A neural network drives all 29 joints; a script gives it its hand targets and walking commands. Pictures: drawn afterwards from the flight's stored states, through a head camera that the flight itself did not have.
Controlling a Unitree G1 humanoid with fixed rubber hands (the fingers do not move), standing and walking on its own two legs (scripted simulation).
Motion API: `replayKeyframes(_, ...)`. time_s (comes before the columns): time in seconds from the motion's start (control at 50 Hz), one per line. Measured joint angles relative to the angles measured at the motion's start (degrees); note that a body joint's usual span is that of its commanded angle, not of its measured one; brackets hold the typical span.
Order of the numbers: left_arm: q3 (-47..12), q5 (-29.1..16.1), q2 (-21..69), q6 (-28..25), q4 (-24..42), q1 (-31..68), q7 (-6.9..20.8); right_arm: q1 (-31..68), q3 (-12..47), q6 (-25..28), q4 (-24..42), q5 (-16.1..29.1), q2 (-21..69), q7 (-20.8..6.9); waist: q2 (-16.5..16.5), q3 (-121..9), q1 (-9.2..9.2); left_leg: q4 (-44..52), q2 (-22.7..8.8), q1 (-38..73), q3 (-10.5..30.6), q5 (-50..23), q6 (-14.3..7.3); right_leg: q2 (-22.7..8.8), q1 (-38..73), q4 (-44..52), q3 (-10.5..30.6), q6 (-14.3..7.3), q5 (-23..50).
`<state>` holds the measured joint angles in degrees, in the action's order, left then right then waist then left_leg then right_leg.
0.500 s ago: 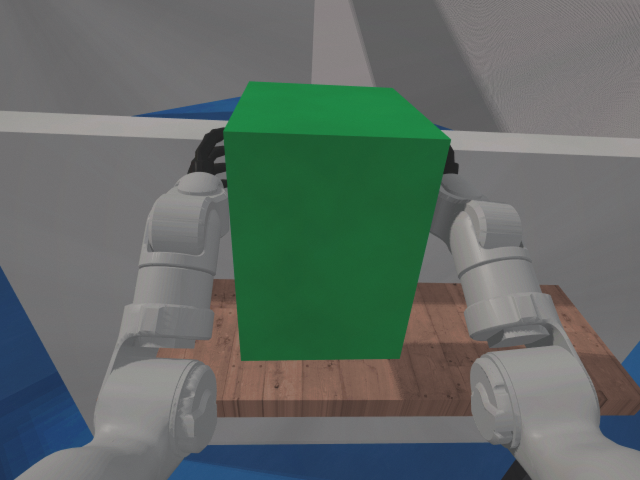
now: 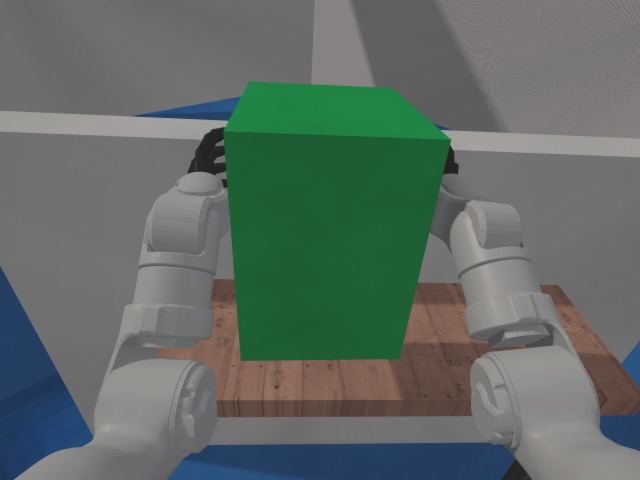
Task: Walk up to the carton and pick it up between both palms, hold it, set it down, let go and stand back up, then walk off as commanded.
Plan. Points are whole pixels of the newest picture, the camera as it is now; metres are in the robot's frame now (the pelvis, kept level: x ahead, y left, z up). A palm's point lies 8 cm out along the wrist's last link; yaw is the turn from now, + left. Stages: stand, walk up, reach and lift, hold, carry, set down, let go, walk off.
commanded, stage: hold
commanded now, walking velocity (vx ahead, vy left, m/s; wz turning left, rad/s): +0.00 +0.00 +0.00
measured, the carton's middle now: (321, 215) +0.37 +0.00 +0.23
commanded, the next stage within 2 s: none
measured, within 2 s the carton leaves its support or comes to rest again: neither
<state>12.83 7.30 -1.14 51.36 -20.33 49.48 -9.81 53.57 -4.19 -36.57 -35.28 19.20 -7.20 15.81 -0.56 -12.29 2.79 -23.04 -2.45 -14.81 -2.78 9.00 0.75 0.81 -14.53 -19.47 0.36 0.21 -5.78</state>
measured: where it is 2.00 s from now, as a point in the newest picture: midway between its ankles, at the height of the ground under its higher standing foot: outside the picture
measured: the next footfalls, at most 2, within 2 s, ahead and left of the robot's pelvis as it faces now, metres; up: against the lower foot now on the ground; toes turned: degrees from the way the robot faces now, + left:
none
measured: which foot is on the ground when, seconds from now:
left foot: down 0.00-1.00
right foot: down 0.00-1.00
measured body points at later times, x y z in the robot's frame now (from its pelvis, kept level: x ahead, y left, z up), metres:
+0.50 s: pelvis +0.00 +0.00 +0.00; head -0.07 +0.01 +0.44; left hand +0.38 +0.14 +0.26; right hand +0.39 -0.14 +0.27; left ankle +0.03 +0.12 -0.74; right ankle +0.05 -0.12 -0.74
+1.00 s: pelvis +0.00 +0.00 +0.00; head -0.07 +0.01 +0.44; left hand +0.39 +0.14 +0.26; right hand +0.39 -0.14 +0.27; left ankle +0.03 +0.12 -0.74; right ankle +0.05 -0.12 -0.74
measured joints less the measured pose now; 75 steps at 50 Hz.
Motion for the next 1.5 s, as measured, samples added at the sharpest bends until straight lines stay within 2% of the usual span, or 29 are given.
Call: replayKeyframes(1.5, 0.0, 0.1, 0.0, 0.0, 0.0, 0.1, 0.1, 0.0, 0.0, -0.2, 0.0, 0.0, 0.0, 0.0, 0.0, 0.0, 0.01, 0.0, 0.0, 0.0, 0.0, 0.0, 0.0, 0.0, 0.0, 0.0, 0.1, 0.0, 0.0)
